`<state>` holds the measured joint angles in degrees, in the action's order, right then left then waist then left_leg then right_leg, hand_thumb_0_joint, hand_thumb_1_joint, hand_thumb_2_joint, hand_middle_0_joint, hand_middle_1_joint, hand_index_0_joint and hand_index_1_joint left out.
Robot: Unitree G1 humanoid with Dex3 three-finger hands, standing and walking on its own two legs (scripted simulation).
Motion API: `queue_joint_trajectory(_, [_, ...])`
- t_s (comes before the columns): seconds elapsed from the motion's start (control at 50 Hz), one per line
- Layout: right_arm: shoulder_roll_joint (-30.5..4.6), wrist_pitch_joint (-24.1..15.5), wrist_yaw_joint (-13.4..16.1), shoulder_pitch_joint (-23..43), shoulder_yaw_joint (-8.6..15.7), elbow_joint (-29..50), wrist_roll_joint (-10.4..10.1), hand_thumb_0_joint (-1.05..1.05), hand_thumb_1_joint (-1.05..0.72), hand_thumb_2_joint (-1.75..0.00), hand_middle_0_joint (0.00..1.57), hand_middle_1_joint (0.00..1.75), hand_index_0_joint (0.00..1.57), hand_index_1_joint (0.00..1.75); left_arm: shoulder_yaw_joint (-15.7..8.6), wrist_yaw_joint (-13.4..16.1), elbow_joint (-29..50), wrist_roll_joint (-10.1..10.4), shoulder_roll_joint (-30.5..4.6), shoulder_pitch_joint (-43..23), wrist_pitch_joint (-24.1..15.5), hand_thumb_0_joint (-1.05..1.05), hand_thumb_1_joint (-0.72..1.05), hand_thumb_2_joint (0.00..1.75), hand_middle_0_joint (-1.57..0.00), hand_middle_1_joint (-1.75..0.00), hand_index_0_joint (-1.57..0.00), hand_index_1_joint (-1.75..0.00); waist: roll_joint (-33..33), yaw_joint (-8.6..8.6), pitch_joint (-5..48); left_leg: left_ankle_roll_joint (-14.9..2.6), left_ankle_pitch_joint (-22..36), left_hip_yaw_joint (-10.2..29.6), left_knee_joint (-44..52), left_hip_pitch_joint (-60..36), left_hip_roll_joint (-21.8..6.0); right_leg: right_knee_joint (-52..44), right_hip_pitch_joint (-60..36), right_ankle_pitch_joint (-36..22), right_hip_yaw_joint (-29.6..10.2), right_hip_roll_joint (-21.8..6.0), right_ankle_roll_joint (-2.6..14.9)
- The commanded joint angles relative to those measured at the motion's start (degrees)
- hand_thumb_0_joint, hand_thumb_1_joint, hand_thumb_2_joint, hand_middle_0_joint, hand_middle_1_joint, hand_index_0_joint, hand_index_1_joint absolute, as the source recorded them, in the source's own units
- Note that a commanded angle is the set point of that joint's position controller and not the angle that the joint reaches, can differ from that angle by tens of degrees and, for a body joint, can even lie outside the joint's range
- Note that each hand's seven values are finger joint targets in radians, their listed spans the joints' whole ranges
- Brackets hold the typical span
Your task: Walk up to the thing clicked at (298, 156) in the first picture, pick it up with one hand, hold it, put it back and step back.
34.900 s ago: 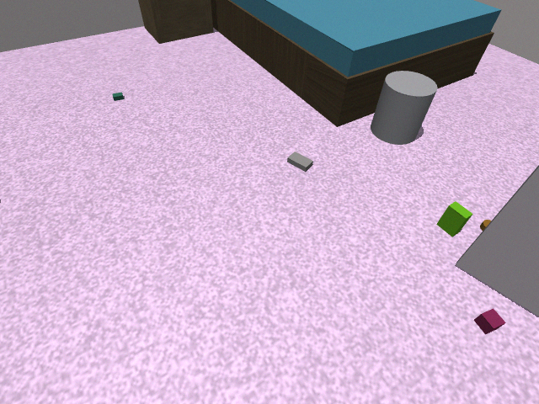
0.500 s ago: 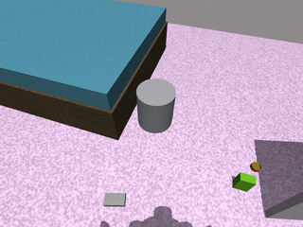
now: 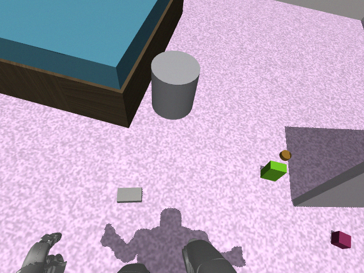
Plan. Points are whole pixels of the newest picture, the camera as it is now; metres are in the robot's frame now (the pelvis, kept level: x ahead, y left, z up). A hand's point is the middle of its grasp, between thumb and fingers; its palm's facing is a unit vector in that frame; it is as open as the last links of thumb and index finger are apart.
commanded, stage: step back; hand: left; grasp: from above
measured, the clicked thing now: (129, 195) +0.49 +0.20 -0.75
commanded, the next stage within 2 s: none
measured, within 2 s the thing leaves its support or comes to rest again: neither
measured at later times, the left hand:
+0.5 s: hand out of the picture +0.02 +0.23 -0.13, palm faces -0.04 -0.92 -0.40, open 7.4 cm
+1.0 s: hand out of the picture -0.21 +0.22 -0.16, palm faces -0.07 -0.91 -0.41, open 7.4 cm
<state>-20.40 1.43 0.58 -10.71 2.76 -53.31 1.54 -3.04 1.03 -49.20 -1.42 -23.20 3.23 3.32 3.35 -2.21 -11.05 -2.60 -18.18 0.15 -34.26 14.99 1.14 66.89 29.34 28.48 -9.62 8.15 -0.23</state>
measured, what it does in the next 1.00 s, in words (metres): walks backwards: right foot, then left foot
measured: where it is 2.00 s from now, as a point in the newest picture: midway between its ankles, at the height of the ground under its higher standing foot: outside the picture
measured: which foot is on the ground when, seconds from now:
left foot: down 0.00-0.26, up 0.28-0.56, down 0.58-1.00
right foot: up 0.00-0.22, down 0.24-0.60, up 0.62-0.94, down 0.96-1.00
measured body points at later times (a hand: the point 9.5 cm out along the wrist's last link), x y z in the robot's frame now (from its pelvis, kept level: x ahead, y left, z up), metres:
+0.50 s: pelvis -0.13 -0.03 +0.00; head -0.07 -0.04 +0.44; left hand +0.02 +0.27 -0.10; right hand -0.04 -0.35 -0.12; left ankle -0.16 +0.10 -0.69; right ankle -0.07 -0.14 -0.73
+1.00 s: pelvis -0.30 -0.06 -0.02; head -0.24 -0.07 +0.43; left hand -0.21 +0.26 -0.13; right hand -0.17 -0.39 -0.12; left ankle -0.17 +0.09 -0.73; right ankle -0.32 -0.19 -0.73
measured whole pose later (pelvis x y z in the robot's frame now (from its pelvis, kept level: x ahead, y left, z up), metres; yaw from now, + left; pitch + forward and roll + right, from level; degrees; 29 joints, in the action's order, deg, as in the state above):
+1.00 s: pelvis -0.30 -0.06 -0.02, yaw -4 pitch -3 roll -2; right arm -24.2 2.3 0.7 -5.1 2.9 -46.1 1.1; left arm -4.9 -0.5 -49.4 -2.2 -22.0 11.6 2.6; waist -3.1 1.0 -10.9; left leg 1.1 -13.3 3.3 -41.1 26.9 -5.2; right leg 38.8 13.2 23.3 -2.1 2.4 -0.7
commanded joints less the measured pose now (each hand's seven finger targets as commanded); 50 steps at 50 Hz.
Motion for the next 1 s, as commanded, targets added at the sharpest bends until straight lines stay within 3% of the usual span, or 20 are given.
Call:
queue_joint_trajectory(0.0, [-15.99,-1.77,2.04,-0.80,4.50,5.91,-0.23,0.00,-0.90,-0.90,0.20,0.30,0.20,0.30,-3.70,0.63,6.12,-0.03,-9.70,1.17,-1.39,0.00,0.90,0.90,-0.20,-0.30,-0.20,-0.30,-9.37,-0.03,13.60,-10.92,41.78,14.89,4.85,-17.48,-16.24,-1.81,3.84,0.74,-1.12,-1.95,-1.50])
queue_joint_trajectory(0.14, [-17.20,-1.30,1.52,-0.39,4.44,7.65,-0.32,0.00,-0.90,-0.90,0.20,0.30,0.20,0.30,-4.20,-0.15,6.08,0.13,-7.91,5.35,-1.82,0.00,0.90,0.90,-0.20,-0.30,-0.20,-0.30,-12.85,0.66,16.25,-9.36,33.87,12.28,2.70,-12.71,-15.35,-25.67,-8.16,-2.27,6.11,-6.16,-0.02])
queue_joint_trajectory(0.2, [-15.97,-0.58,1.09,2.62,3.75,8.07,-1.15,0.00,-0.90,-0.90,0.20,0.30,0.20,0.30,-4.76,-0.17,3.30,-0.62,-8.34,10.08,-2.32,0.00,0.90,0.90,-0.20,-0.30,-0.20,-0.30,-9.40,3.50,16.92,-5.33,23.05,9.98,-1.33,-2.45,-12.94,-42.72,-21.45,-17.95,7.32,-6.88,1.91])
queue_joint_trajectory(0.22, [-14.40,-0.60,0.93,2.50,3.19,8.67,-1.61,0.00,-0.90,-0.90,0.20,0.30,0.20,0.30,-5.66,-0.11,3.95,-1.28,-12.10,10.10,-2.76,0.00,0.90,0.90,-0.20,-0.30,-0.20,-0.30,-2.76,3.51,16.90,-1.71,13.53,8.78,-5.68,7.25,-8.41,-42.24,-26.34,-23.92,-3.75,-13.25,4.48])
queue_joint_trajectory(0.24, [-12.27,-0.44,1.29,5.03,2.88,9.11,-2.08,0.00,-0.90,-0.90,0.20,0.30,0.20,0.30,-6.51,-0.41,4.93,-0.31,-17.06,7.63,-2.33,0.00,0.90,0.90,-0.20,-0.30,-0.20,-0.30,10.66,4.78,13.24,1.79,-6.61,2.00,-17.38,10.02,3.24,-46.82,-17.35,-27.63,-16.74,-24.36,14.06])
queue_joint_trajectory(0.26, [-13.45,0.13,1.73,4.70,3.59,8.39,-1.69,0.00,-0.90,-0.90,0.20,0.30,0.20,0.30,-6.68,-0.31,7.16,-1.07,-18.31,4.87,-2.75,0.00,0.90,0.90,-0.20,-0.30,-0.20,-0.30,12.18,4.92,10.74,2.61,-19.40,5.09,-30.64,8.49,3.44,-48.20,-10.23,-30.71,-23.51,-30.95,19.56])
queue_joint_trajectory(0.3, [-13.99,0.50,1.42,-0.03,3.22,6.22,-2.22,0.00,-0.90,-0.90,0.20,0.30,0.20,0.30,-5.28,0.14,8.49,0.15,-12.87,0.60,-2.77,0.00,0.90,0.90,-0.20,-0.30,-0.20,-0.30,3.56,1.67,9.32,2.76,-13.79,10.06,-36.63,9.36,4.37,-45.05,-10.79,-33.57,-11.60,-23.69,15.25])
queue_joint_trajectory(0.36, [-13.53,-0.44,1.74,-2.08,2.42,5.61,-1.99,0.00,-0.90,-0.90,0.20,0.30,0.20,0.30,-5.00,0.57,9.25,-0.56,-10.59,0.99,-2.34,0.00,0.90,0.90,-0.20,-0.30,-0.20,-0.30,4.85,2.56,11.06,3.75,-11.67,6.99,-32.15,11.37,4.78,-40.77,-18.17,-38.48,-4.29,-19.12,12.86])
queue_joint_trajectory(0.46, [-12.33,-0.51,1.43,-1.56,2.49,7.01,-0.87,0.00,-0.90,-0.90,0.20,0.30,0.20,0.30,-4.88,0.61,10.17,-0.95,-11.50,4.29,-1.63,0.00,0.90,0.90,-0.20,-0.30,-0.20,-0.30,8.43,4.06,12.79,3.49,-12.09,2.60,-11.02,7.29,1.24,-39.21,-23.15,-37.29,-5.38,-20.73,12.56])
queue_joint_trajectory(0.52, [-12.12,-1.08,0.80,-6.78,3.26,4.67,-0.37,0.00,-0.90,-0.90,0.20,0.30,0.20,0.30,-4.42,-0.05,11.03,0.08,-12.14,2.94,-0.84,0.00,0.90,0.90,-0.20,-0.30,-0.20,-0.30,5.74,1.20,15.90,2.19,2.39,-1.93,8.16,-3.35,1.53,-34.59,-19.51,-29.65,-3.60,-18.55,8.79])
queue_joint_trajectory(0.54, [-13.20,-1.34,0.79,-5.84,3.83,4.98,0.12,0.00,-0.90,-0.90,0.20,0.30,0.20,0.30,-3.90,-0.21,10.83,0.18,-10.92,4.41,-0.41,0.00,0.90,0.90,-0.20,-0.30,-0.20,-0.30,2.64,1.45,15.09,0.89,5.46,3.05,11.63,-6.05,-1.21,-33.35,-14.21,-22.54,-2.91,-16.37,6.09])
queue_joint_trajectory(0.56, [-17.09,-1.60,0.71,-4.43,4.71,5.99,1.22,0.00,-0.90,-0.90,0.20,0.30,0.20,0.30,-3.61,-0.44,10.99,0.34,-8.80,6.00,-0.32,0.00,0.90,0.90,-0.20,-0.30,-0.20,-0.30,-7.83,2.12,14.95,-3.12,5.48,18.52,15.17,-9.67,-12.54,-25.42,-4.44,-9.60,0.62,-10.82,3.00])
queue_joint_trajectory(0.58, [-23.52,-1.41,0.02,-1.60,5.85,7.35,0.75,0.00,-0.90,-0.90,0.20,0.30,0.20,0.30,-4.45,0.32,12.07,0.16,-10.52,0.20,-0.72,0.00,0.90,0.90,-0.20,-0.30,-0.20,-0.30,-18.84,-0.77,11.44,-11.66,12.64,30.01,18.02,0.51,-24.14,-12.34,-1.88,7.70,6.45,-3.32,0.56])
queue_joint_trajectory(0.6, [-23.23,-1.84,0.24,0.43,6.06,7.75,0.82,0.00,-0.90,-0.90,0.20,0.30,0.20,0.30,-5.04,0.89,11.35,-1.04,-11.21,-1.63,-0.70,0.00,0.90,0.90,-0.20,-0.30,-0.20,-0.30,-15.62,-1.26,9.25,-15.17,15.28,32.37,18.16,5.32,-26.55,-2.05,-3.30,8.66,-0.74,-3.25,0.52])
queue_joint_trajectory(0.66, [-16.86,-2.27,1.12,5.09,3.83,8.47,0.82,0.00,-0.90,-0.90,0.20,0.30,0.20,0.30,-5.24,0.50,7.66,0.76,-9.97,6.06,-0.35,0.00,0.90,0.90,-0.20,-0.30,-0.20,-0.30,-9.49,4.44,9.12,-9.15,27.11,15.48,11.89,1.30,-16.23,7.79,-0.79,0.27,-3.19,-1.13,1.14])
queue_joint_trajectory(0.8, [-16.09,-1.84,1.42,-1.28,4.65,9.17,0.06,0.00,-0.90,-0.90,0.20,0.30,0.20,0.30,-5.14,-0.18,8.09,-0.22,-9.20,6.07,-0.82,0.00,0.90,0.90,-0.20,-0.30,-0.20,-0.30,-12.03,-0.04,13.32,-11.86,28.65,13.16,7.33,-12.47,-15.98,-4.89,0.18,1.91,0.75,-3.47,-2.58])
queue_joint_trajectory(0.92, [-17.77,0.18,1.01,5.09,4.34,11.17,-0.25,0.00,-0.90,-0.90,0.20,0.30,0.20,0.30,-4.74,-0.72,1.93,-0.24,-8.46,16.40,-1.82,0.00,0.90,0.90,-0.20,-0.30,-0.20,-0.30,-13.62,4.70,16.48,-6.23,19.46,9.48,0.93,-0.30,-13.37,-41.31,-20.66,-13.15,9.93,-6.19,0.59])
queue_joint_trajectory(0.94, [-15.63,0.66,0.83,4.24,3.68,10.96,-0.50,0.00,-0.90,-0.90,0.20,0.30,0.20,0.30,-5.21,-0.67,1.57,-0.89,-9.94,16.67,-2.09,0.00,0.90,0.90,-0.20,-0.30,-0.20,-0.30,-9.96,4.55,15.19,-3.57,9.38,9.04,-2.69,6.11,-9.78,-43.34,-23.26,-14.29,6.18,-7.48,1.00])
queue_joint_trajectory(0.96, [-12.02,0.70,0.78,3.30,2.92,11.82,-0.96,0.00,-0.90,-0.90,0.20,0.30,0.20,0.30,-6.64,-0.72,2.70,-1.71,-15.23,16.00,-2.44,0.00,0.90,0.90,-0.20,-0.30,-0.20,-0.30,4.42,4.49,12.84,0.15,-7.01,7.33,-11.68,17.95,-0.01,-46.43,-23.85,-9.72,-10.89,-17.61,4.49])
queue_joint_trajectory(0.98, [-12.40,0.75,1.91,5.74,3.64,12.26,-1.13,0.00,-0.90,-0.90,0.20,0.30,0.20,0.30,-7.82,-0.64,5.69,-1.66,-22.19,9.98,-2.00,0.00,0.90,0.90,-0.20,-0.30,-0.20,-0.30,16.60,6.75,10.79,2.62,-18.12,5.72,-26.59,14.84,4.34,-51.86,-7.26,-9.94,-24.85,-31.57,15.95])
